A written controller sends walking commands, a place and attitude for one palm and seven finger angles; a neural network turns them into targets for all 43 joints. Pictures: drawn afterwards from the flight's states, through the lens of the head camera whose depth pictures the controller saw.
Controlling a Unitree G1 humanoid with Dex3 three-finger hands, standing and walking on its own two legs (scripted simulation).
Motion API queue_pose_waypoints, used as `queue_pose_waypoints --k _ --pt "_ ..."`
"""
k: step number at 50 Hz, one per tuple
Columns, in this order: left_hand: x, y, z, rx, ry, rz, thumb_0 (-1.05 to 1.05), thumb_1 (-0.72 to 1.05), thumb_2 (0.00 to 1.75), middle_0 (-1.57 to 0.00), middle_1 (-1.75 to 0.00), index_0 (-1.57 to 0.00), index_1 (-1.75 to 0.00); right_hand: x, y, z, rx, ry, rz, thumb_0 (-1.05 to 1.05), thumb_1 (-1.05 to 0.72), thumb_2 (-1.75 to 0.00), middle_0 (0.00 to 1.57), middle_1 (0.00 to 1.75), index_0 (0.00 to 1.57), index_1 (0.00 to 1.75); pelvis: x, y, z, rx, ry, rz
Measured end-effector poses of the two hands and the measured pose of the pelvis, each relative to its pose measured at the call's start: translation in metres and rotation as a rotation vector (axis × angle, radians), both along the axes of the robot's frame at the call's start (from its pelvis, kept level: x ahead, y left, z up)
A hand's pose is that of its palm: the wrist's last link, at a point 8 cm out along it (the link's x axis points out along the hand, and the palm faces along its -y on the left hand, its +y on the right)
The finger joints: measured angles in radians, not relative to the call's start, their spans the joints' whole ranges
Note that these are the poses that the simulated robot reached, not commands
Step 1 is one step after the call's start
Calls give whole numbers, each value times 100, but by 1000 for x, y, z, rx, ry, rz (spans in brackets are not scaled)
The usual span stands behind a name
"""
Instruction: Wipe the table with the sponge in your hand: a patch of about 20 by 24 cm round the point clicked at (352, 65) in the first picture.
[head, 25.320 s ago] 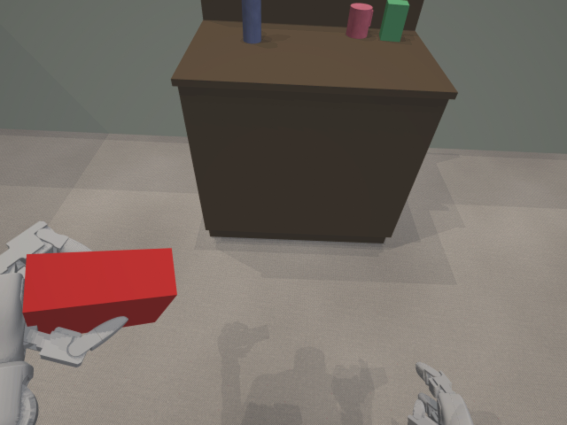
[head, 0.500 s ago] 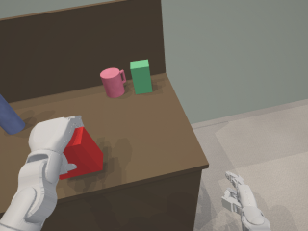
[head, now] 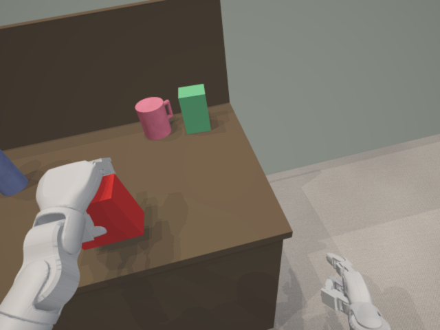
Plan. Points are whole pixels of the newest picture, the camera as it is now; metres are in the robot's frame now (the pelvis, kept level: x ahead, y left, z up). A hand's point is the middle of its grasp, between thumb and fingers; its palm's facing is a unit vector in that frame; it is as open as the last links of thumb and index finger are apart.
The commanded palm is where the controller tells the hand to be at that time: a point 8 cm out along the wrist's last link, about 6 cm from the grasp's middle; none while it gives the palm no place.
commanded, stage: lower the sponge onto the table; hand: left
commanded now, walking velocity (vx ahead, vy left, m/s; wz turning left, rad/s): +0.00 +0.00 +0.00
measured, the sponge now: (104, 220) +0.25 +0.27 +0.09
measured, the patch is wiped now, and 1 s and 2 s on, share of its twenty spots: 0.00 0.00 0.00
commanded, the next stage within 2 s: wipe forward along the first lane in 1.30 s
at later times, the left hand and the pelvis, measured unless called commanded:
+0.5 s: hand (80, 209) +0.24 +0.28 +0.14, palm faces +0.09 -0.07 -0.99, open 9.7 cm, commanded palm +0.21 +0.27 +0.21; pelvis +0.00 +0.00 +0.00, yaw +0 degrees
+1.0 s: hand (92, 221) +0.24 +0.27 +0.11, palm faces +0.04 -0.09 -1.00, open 9.7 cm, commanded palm +0.21 +0.27 +0.19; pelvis +0.00 +0.00 +0.00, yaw +0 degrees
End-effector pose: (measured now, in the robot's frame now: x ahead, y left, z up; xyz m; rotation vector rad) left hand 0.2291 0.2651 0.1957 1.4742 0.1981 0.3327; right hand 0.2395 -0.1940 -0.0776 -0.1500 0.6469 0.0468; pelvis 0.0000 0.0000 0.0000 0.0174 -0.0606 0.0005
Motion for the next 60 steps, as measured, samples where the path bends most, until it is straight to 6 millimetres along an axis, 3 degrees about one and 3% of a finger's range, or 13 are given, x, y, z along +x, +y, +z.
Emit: queue_pose_waypoints --k 23,34,42,52,60 --pt "-13 11 -1 -2 3 28 0 -47 103 -78 -136 -78 -136 10 6 8 0 -38 17 1 -91 -90 20 30 20 29 0 -1 0 -4 -5 8" --pt "-13 2 -15 -14 42 -21 0 -47 103 -78 -136 -78 -136 3 7 5 -5 -26 12 1 -91 -90 20 30 20 29 -1 3 0 -4 -4 7" --pt "-16 10 -17 -13 19 17 0 -47 103 -78 -136 -78 -136 -2 5 2 -7 -4 5 1 -91 -90 20 30 20 29 0 3 0 -6 -6 4" --pt "-14 2 -31 -21 61 -13 0 -47 103 -78 -136 -78 -136 0 5 3 -11 -11 1 1 -91 -90 20 30 20 29 1 4 0 -6 -6 5" --pt "-15 6 -30 -19 37 8 0 -47 103 -78 -136 -78 -136 1 2 4 -4 -11 -2 1 -91 -90 20 30 20 29 3 2 1 -6 -4 -1"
